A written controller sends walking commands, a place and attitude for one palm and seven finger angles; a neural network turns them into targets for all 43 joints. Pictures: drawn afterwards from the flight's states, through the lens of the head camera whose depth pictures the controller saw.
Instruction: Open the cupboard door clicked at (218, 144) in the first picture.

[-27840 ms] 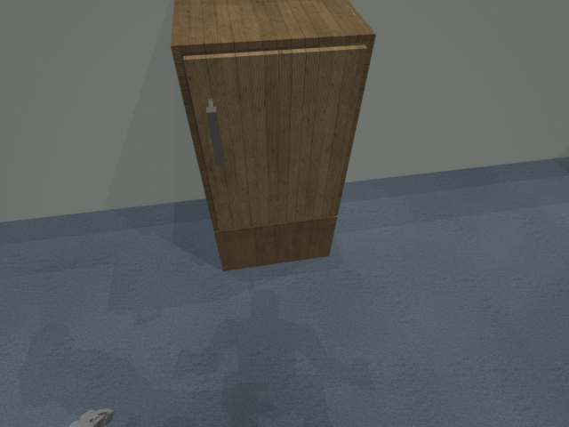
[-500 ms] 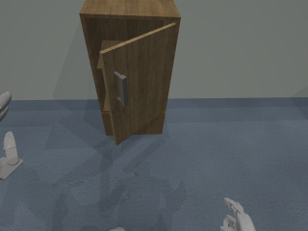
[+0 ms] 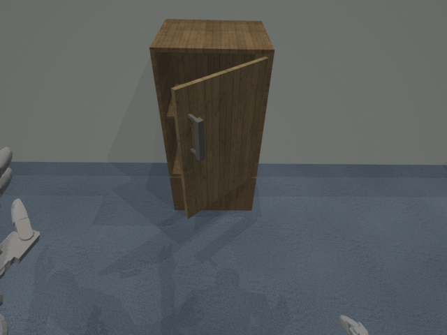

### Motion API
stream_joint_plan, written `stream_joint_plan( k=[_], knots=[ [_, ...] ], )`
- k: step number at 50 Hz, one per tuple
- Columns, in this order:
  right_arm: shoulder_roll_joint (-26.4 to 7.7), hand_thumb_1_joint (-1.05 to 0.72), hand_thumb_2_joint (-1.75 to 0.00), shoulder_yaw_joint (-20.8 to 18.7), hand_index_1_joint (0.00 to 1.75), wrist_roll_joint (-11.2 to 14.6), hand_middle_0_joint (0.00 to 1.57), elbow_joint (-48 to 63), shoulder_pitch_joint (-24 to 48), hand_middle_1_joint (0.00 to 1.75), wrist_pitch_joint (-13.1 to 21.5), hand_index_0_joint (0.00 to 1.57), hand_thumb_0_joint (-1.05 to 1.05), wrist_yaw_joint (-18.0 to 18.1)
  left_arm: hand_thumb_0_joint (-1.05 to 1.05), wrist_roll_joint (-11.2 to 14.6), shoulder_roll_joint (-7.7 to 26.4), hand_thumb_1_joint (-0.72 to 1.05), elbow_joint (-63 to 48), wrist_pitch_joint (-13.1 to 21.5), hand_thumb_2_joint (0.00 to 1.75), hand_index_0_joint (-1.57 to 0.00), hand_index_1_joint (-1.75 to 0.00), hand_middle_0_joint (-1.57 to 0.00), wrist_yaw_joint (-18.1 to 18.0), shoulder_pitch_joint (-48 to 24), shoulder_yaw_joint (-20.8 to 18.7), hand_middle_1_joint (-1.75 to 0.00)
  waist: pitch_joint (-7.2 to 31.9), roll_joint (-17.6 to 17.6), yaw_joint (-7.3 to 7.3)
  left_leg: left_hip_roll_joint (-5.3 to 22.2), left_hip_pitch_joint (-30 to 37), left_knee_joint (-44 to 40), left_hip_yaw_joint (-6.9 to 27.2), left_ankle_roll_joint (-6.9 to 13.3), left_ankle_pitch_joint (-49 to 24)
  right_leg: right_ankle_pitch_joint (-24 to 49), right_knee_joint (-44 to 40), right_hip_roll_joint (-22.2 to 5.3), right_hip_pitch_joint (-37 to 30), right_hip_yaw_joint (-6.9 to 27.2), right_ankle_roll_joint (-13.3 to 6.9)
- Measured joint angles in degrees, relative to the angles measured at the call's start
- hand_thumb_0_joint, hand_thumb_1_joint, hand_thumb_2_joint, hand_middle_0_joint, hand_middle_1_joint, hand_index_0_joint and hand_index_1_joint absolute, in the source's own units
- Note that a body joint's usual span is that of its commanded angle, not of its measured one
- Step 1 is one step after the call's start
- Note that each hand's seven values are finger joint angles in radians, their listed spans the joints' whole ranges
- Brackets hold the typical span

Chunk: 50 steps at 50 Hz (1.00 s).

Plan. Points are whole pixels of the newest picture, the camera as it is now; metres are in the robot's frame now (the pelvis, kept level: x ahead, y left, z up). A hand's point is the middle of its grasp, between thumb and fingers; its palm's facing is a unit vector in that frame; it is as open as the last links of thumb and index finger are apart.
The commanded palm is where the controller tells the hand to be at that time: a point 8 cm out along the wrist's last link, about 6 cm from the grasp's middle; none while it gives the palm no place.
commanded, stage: stop stepping back and stand still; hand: left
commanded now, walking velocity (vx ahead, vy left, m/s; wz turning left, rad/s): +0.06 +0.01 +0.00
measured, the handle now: (195, 137) +0.72 +0.15 -0.04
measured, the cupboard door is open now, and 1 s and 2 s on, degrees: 41 41 41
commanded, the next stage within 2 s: let the arm hang, fingers relaxed in 0.06 s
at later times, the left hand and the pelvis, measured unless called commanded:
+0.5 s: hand out of the picture +0.05 +0.19 -0.17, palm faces +0.07 -0.98 -0.17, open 6.9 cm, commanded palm none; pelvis +0.00 +0.01 +0.00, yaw +2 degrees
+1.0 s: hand out of the picture -0.02 +0.22 -0.16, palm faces +0.04 -0.97 -0.24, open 7.4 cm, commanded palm none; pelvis -0.02 +0.03 +0.01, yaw +2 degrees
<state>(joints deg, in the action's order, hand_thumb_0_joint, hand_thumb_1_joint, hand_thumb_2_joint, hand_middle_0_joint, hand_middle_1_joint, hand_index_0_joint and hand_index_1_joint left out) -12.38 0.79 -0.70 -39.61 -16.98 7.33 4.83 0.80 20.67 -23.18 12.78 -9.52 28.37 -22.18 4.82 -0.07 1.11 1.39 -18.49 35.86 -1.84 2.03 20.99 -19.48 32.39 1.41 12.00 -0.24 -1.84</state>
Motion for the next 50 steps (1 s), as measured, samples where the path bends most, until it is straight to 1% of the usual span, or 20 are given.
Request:
stream_joint_plan(
  k=[1, 2, 3, 5, 8, 9, 10, 12, 14, 17, 19, 21, 22, 23, 26, 29, 33, 38, 44, 50],
  knots=[
    [-0.3, -0.9, -0.9, 0.0, 0.3, 0.1, 0.2, 0.2, 0.3, 0.3, 0.3, 0.2, 0.01, 0.2, 0.02, 0.0, -0.7, 0.89, 0.7, -0.2, 0.9, -0.22, -0.3, -0.21, -0.1, -1.4, 0.3, -0.3, -0.2, -0.7, -0.38, 0.4, 0.9, -2.5, 0.6, 0.2, -2.2, -0.8, 1.5, 0.1, 0.7, -0.7, 0.3],
    [-0.2, -0.9, -0.9, -0.1, 0.3, 0.2, 0.2, 0.1, 1.2, 0.3, 0.3, 0.2, 0.01, 0.3, 0.02, 0.0, -1.0, 0.89, 1.2, -0.4, 0.9, -0.22, -0.3, -0.21, -0.1, -2.5, 0.3, -0.3, -1.2, -0.6, -0.52, 0.2, 0.7, -2.3, 0.5, -0.5, -5.2, -1.4, 2.9, -0.3, 1.1, -0.8, 0.6],
    [0.1, -0.9, -0.9, 0.1, 0.3, 0.3, 0.2, 0.0, 2.2, 0.3, 0.4, 0.2, 0.01, 0.3, 0.02, 0.2, -1.2, 0.89, 1.6, -0.6, 0.9, -0.21, -0.3, -0.21, -0.1, -2.7, 0.1, -0.3, -2.0, -0.1, -0.56, -0.1, 0.7, -1.7, 0.1, -1.1, -6.2, -1.7, 3.6, -0.7, 1.2, -0.4, 0.9],
    [1.2, -0.9, -0.9, 0.7, 0.3, 0.3, 0.2, 0.6, 3.3, 0.3, 0.6, 0.2, 0.01, 0.3, 0.02, 0.3, -0.6, 0.89, 1.5, -1.1, 0.9, -0.21, -0.3, -0.21, 0.2, -1.5, -0.8, -0.3, -2.6, 0.6, -1.1, -0.3, 1.0, -1.9, -0.9, -1.8, -6.3, -1.9, 4.3, -1.0, 1.6, 0.6, 1.0],
    [2.6, -0.9, -0.9, 1.3, 0.3, 0.2, 0.2, 1.8, 3.6, 0.3, 1.4, 0.2, 0.01, -0.1, 0.02, 0.1, 0.7, 0.89, 0.2, -1.7, 0.9, -0.21, -0.3, -0.21, 0.5, 0.6, -1.3, -0.3, -3.4, 0.4, -2.01, 0.3, 1.3, -2.8, -0.5, -2.3, -6.4, -1.0, 2.3, -0.4, 0.8, 0.2, 0.4],
    [2.5, -0.9, -0.9, 0.8, 0.3, 0.3, 0.2, 0.7, 3.6, 0.3, 2.6, 0.2, 0.01, -1.1, 0.02, -0.6, 1.2, 0.89, 2.4, -0.8, 0.9, -0.21, -0.3, -0.2, 1.2, -0.2, 0.0, -0.3, -3.2, -0.1, -1.8, 0.6, 0.5, -2.4, -0.2, -2.4, -6.5, -0.7, 1.6, -0.1, 1.0, -0.1, 0.4],
    [2.1, -0.9, -0.9, 0.1, 0.3, 0.2, 0.2, -0.8, 4.0, 0.3, 2.6, 0.2, 0.01, -2.3, 0.02, -1.4, 1.5, 0.89, 6.7, -1.5, 0.9, -0.21, -0.3, -0.2, 2.8, -2.3, 2.4, -0.3, -2.7, -0.9, -1.3, 0.7, -0.6, -1.6, 0.1, -2.5, -6.4, -0.6, 1.7, 0.1, 1.5, -0.5, 0.4],
    [0.7, -0.9, -0.9, -0.9, 0.3, -0.1, 0.2, -3.9, 5.3, 0.3, -0.2, 0.2, 0.01, -4.0, 0.01, -2.4, 0.2, 0.9, 19.1, -5.7, 0.9, -0.21, -0.3, -0.2, 5.7, -7.6, 8.2, -0.3, -2.0, -2.5, -0.9, 0.4, -2.0, -0.3, 0.7, -2.6, -6.0, -1.1, 2.7, -0.2, 2.5, -1.2, 0.5],
    [-0.4, -0.9, -0.9, -1.1, 0.3, -0.5, 0.2, -6.5, 6.2, 0.3, -3.4, 0.2, 0.01, -4.9, 0.01, -2.7, -2.4, 0.9, 33.3, -10.1, 0.9, -0.2, -0.3, -0.19, 7.5, -12.1, 13.1, -0.3, -2.2, -3.1, -1.33, -0.3, -2.4, 0.6, 1.2, -2.3, -5.5, -1.9, 3.8, -0.9, 2.7, -1.8, 0.7],
    [-0.8, -0.91, -0.9, -1.0, 0.3, -1.1, 0.2, -9.2, 6.5, 0.3, -6.5, 0.2, 0.01, -5.6, 0.01, -2.7, -6.3, 0.91, 52.1, -14.4, 0.9, -0.2, -0.29, -0.19, 8.7, -15.2, 18.2, -0.29, -4.0, -1.6, -2.47, -1.2, -1.0, 0.2, 1.1, -2.0, -5.6, -2.5, 4.3, -1.8, 1.6, -1.7, 1.0],
    [-0.5, -0.91, -0.9, -0.7, 0.3, -1.2, 0.2, -10.9, 6.2, 0.3, -7.5, 0.2, 0.01, -5.6, 0.01, -2.5, -8.7, 0.91, 61.8, -15.9, 0.9, -0.2, -0.29, -0.19, 9.0, -15.2, 20.6, -0.29, -5.5, 0.2, -3.06, -1.4, 0.5, -1.2, 0.8, -1.8, -6.1, -2.1, 3.4, -2.0, 0.5, -1.4, 1.3],
    [-0.2, -0.91, -0.9, -0.4, 0.3, -1.2, 0.2, -12.9, 5.6, 0.3, -7.9, 0.2, 0.01, -5.3, 0.02, -2.1, -11.1, 0.91, 69.3, -16.5, 0.9, -0.2, -0.29, -0.19, 9.2, -14.5, 22.4, -0.29, -6.8, 1.5, -3.26, -1.2, 1.5, -2.8, 0.7, -1.7, -6.9, -1.0, 1.3, -1.8, -0.7, -1.3, 1.5],
    [0.0, -0.91, -0.9, -0.4, 0.3, -1.1, 0.2, -14.0, 5.0, 0.3, -8.0, 0.2, 0.01, -5.0, 0.0, -1.2, -11.7, 0.94, 71.6, -15.9, 0.9, -0.21, -0.29, -0.2, 8.2, -14.3, 21.0, -0.3, -7.3, 2.0, -3.1, -1.0, 1.7, -3.6, 1.0, -1.7, -7.3, -0.2, 0.0, -1.5, -1.2, -1.6, 1.4],
    [0.4, -0.91, -0.9, -0.3, 0.3, -1.0, 0.2, -15.3, 4.5, 0.3, -8.2, 0.2, 0.01, -4.8, -0.02, -1.0, -11.2, 0.98, 73.4, -15.3, 0.9, -0.21, -0.3, -0.2, 7.7, -14.3, 20.3, -0.3, -7.9, 2.4, -2.66, -0.8, 1.9, -4.4, 1.3, -1.7, -7.9, 0.6, -1.4, -1.3, -1.7, -1.8, 1.3],
    [1.0, -0.91, -0.9, -0.3, 0.3, -1.0, 0.2, -18.7, 3.1, 0.3, -8.7, 0.2, 0.01, -4.3, -0.03, -1.4, -9.2, 1.01, 78.3, -14.6, 0.9, -0.21, -0.3, -0.21, 8.1, -13.9, 20.3, -0.3, -9.0, 2.7, -1.62, -0.4, 2.4, -6.6, 1.7, -1.8, -9.3, 2.8, -5.2, -0.8, -3.0, -2.2, 1.3],
    [1.2, -0.91, -0.9, -0.5, 0.3, -0.8, 0.2, -21.3, 2.3, 0.3, -9.0, 0.2, 0.01, -4.0, -0.02, -1.4, -8.0, 0.99, 82.6, -14.5, 0.9, -0.21, -0.3, -0.2, 8.5, -12.8, 20.7, -0.3, -9.5, 2.0, -1.25, -0.5, 3.1, -8.4, 1.6, -1.6, -10.3, 4.2, -7.6, -0.8, -3.9, -2.1, 1.5],
    [1.6, -0.91, -0.9, -0.7, 0.3, -0.5, 0.2, -23.5, 1.9, 0.3, -8.9, 0.2, 0.01, -3.9, -0.01, -1.4, -7.4, 0.96, 86.9, -14.4, 0.9, -0.21, -0.29, -0.2, 8.5, -11.6, 21.0, -0.3, -9.9, 0.8, -1.19, -1.0, 4.0, -10.2, 1.1, -1.1, -11.3, 5.2, -9.1, -1.3, -4.6, -1.8, 1.9],
    [2.1, -0.91, -0.9, -0.8, 0.3, -0.3, 0.2, -24.9, 2.3, 0.3, -8.6, 0.2, 0.01, -3.9, 0.0, -1.4, -7.5, 0.93, 89.5, -14.2, 0.9, -0.2, -0.29, -0.2, 8.4, -11.2, 21.2, -0.3, -9.6, -0.5, -1.17, -1.6, 4.9, -11.7, 0.6, -0.6, -12.3, 5.7, -9.5, -2.0, -4.9, -1.4, 2.4],
    [2.6, -0.91, -0.9, -1.0, 0.3, -0.4, 0.2, -25.4, 3.6, 0.3, -8.5, 0.2, 0.01, -4.0, 0.01, -1.6, -8.3, 0.92, 89.9, -13.8, 0.9, -0.2, -0.29, -0.2, 8.3, -12.1, 21.4, -0.3, -8.7, -1.2, -1.17, -2.2, 5.6, -12.6, 0.2, -0.2, -13.0, 5.8, -9.2, -2.6, -4.9, -1.0, 2.7],
    [2.2, -0.91, -0.9, -1.4, 0.3, -0.5, 0.2, -25.4, 4.5, 0.3, -8.2, 0.2, 0.01, -4.1, 0.01, -1.7, -9.3, 0.91, 89.0, -13.3, 0.9, -0.2, -0.29, -0.2, 8.3, -13.9, 21.5, -0.3, -7.7, -1.0, -1.37, -2.4, 5.7, -13.1, 0.0, -0.1, -13.4, 5.8, -8.9, -2.9, -4.7, -0.8, 2.8]
  ],
)
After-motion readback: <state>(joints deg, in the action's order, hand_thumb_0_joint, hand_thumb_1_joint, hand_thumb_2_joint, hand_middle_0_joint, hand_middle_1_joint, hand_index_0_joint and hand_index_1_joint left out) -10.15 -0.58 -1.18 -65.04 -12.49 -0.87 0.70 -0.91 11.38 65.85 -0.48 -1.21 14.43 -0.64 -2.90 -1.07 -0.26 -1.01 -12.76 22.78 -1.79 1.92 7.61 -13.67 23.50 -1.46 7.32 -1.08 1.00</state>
